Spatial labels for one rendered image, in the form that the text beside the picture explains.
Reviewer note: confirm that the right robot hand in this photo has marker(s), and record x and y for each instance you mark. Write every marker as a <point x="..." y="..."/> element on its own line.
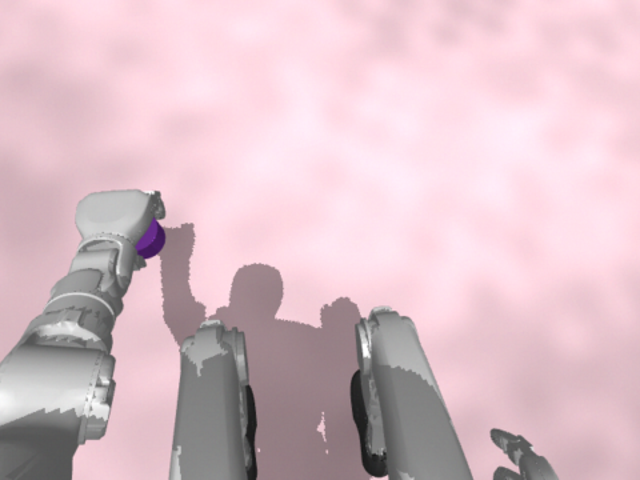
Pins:
<point x="521" y="453"/>

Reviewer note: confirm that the left robot arm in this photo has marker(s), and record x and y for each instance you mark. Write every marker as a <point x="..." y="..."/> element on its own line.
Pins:
<point x="56" y="386"/>

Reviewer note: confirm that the right robot foot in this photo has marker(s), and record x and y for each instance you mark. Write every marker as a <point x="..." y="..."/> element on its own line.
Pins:
<point x="375" y="465"/>

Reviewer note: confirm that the tin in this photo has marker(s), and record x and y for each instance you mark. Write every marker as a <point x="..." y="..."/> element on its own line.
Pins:
<point x="152" y="241"/>

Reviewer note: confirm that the left robot hand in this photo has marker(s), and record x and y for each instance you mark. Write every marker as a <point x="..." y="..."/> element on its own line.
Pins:
<point x="126" y="213"/>

